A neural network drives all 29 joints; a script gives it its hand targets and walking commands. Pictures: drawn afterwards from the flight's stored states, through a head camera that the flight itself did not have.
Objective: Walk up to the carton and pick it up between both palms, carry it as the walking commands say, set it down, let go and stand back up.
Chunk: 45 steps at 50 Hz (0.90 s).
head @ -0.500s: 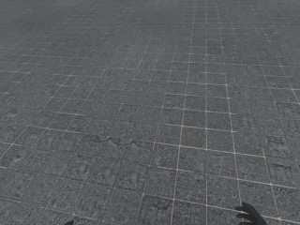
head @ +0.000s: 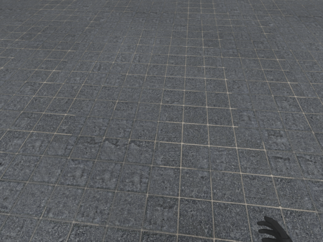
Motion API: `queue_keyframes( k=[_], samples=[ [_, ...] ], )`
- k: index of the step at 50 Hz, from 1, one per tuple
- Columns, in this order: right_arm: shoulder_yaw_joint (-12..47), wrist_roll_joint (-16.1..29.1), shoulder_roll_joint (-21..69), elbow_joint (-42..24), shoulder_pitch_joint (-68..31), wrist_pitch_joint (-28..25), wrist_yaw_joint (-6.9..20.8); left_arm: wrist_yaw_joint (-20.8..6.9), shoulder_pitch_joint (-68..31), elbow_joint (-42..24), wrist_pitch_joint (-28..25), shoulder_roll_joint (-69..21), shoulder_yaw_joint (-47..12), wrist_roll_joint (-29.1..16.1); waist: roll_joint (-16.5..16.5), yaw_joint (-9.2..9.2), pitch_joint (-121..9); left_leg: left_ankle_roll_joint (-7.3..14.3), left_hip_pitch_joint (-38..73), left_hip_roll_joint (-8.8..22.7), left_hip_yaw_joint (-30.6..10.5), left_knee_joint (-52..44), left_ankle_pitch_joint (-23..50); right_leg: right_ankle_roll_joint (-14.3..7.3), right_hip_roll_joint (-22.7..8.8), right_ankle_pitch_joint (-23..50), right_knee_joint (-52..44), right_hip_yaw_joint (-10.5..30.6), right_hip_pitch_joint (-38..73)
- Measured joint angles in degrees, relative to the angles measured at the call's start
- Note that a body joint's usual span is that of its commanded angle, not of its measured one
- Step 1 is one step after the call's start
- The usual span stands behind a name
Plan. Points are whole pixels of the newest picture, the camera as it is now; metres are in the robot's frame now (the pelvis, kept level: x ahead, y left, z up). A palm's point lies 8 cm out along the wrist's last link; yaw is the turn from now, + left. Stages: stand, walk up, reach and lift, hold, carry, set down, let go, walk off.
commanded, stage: walk up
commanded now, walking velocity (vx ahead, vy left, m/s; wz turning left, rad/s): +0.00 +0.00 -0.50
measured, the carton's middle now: out of the picture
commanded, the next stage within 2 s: none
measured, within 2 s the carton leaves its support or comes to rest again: neither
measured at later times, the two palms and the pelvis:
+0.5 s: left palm out of the picture +0.11 +0.35 -0.13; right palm out of the picture -0.03 -0.17 -0.06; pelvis -0.06 +0.12 +0.00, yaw -23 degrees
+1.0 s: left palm out of the picture +0.04 +0.34 -0.09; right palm out of the picture -0.19 -0.15 -0.10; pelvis -0.17 +0.14 +0.00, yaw -34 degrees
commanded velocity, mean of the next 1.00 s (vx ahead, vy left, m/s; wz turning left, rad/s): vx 0.00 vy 0.00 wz -0.50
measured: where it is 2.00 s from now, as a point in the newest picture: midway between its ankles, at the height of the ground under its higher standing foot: outside the picture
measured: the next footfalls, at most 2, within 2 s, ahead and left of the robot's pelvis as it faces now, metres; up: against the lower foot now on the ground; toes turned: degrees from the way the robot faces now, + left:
left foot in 0.08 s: +0.07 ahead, +0.13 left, +0.00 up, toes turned -3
right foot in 0.76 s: -0.16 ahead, +0.05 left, +0.00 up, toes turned -33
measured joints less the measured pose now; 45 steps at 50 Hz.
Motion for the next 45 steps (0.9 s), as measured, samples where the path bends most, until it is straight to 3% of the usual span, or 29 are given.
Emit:
queue_keyframes(
  k=[2, 4, 6, 8, 17, 27, 37, 39, 40, 42, 45],
  samples=[
    [0.0, 0.0, 0.5, 0.0, 0.0, -0.3, 0.0, 0.1, 0.3, 0.0, 0.4, 0.0, 0.1, 0.0, -1.2, 0.27, 0.0, 0.0, 1.9, -0.5, 0.1, -7.6, -1.1, 0.9, 0.0, 0.5, 0.0, 1.2, -0.4],
    [0.0, 0.0, 0.7, 0.0, 0.0, -0.7, 0.0, 0.2, 0.1, 0.0, 0.9, 0.0, 0.1, 0.0, -1.6, 0.17, -0.1, 0.8, 5.3, -0.2, 0.6, -17.7, 3.8, 2.2, 0.5, 0.8, 0.1, 2.2, -0.7],
    [0.0, 0.0, 1.4, 0.0, -0.1, -0.8, 0.0, 0.2, -0.5, 0.1, 1.3, 0.0, 0.2, 0.0, -2.2, 0.88, -0.1, 4.2, 5.6, 0.6, 3.0, -18.3, 8.1, 2.3, 0.7, -4.6, 3.8, 2.5, -2.6],
    [0.0, 0.0, 1.7, 0.1, -0.1, -0.8, 0.0, 0.2, -1.0, 0.1, 1.7, 0.0, 0.4, 0.0, -1.9, 1.09, -0.2, 6.1, 5.6, 2.4, 5.8, -18.7, 8.1, 2.3, 0.8, -7.7, 12.5, 1.2, -6.8],
    [0.0, 0.0, 3.1, 0.0, -0.1, -2.0, -0.3, -0.9, -5.0, 0.0, 2.3, 1.0, 1.7, 0.0, -1.3, 0.20, -0.2, 8.4, 5.5, 6.8, 12.2, -21.5, 10.3, 2.3, 0.8, -4.2, 32.4, -1.8, -9.9],
    [0.0, 0.0, 3.2, 0.0, -0.1, -2.1, -0.3, -1.0, -4.1, 0.8, 3.3, 1.0, 1.7, 0.0, -1.0, 0.23, -0.2, 10.3, 5.2, 7.2, 22.8, -21.6, 11.1, 2.3, 0.8, -3.6, 32.0, -5.2, -5.2],
    [0.0, 0.0, 2.9, 0.0, -0.1, -2.1, -0.3, -1.0, -7.1, 0.8, 3.0, 0.7, 1.7, 0.0, 0.6, 0.11, -0.2, 10.9, 4.9, 7.9, 31.1, -21.6, 13.9, 2.3, -2.0, -9.1, 18.3, -6.1, 0.6],
    [0.0, 0.0, 2.7, 0.0, -0.1, -2.0, -0.2, -1.0, -7.0, 0.7, 2.4, 0.8, 1.7, 0.0, 0.6, 0.11, -0.3, 10.0, 3.8, 8.5, 31.3, -20.0, 14.0, 1.6, -2.4, -11.6, 11.0, -6.0, 3.7],
    [0.0, 0.0, 2.6, 0.1, -0.1, -1.8, 0.0, -1.0, -6.9, 0.8, 2.2, 0.6, 1.7, 0.0, 0.6, 0.03, 0.1, 8.4, 2.9, 8.4, 30.3, -18.2, 11.0, -0.1, -2.3, -13.3, 10.5, -6.1, 3.9],
    [0.0, 0.0, 2.5, 0.1, -0.1, -0.7, 0.4, -0.8, -5.4, 0.8, 2.2, 0.2, 1.4, 0.0, 0.3, 0.02, 0.4, 5.0, 1.1, 6.8, 23.3, -13.0, 3.5, -2.0, -2.2, -11.3, 10.3, -6.1, 3.8],
    [0.0, 0.0, 2.2, 0.1, -0.1, -0.4, 0.7, -0.4, -2.5, 0.8, 1.9, 0.2, 1.2, 0.0, -0.9, 0.00, 0.4, 1.9, -0.1, 4.2, 13.1, -3.8, 1.5, -2.7, -2.2, -8.2, 8.6, -5.0, 3.8]
  ],
)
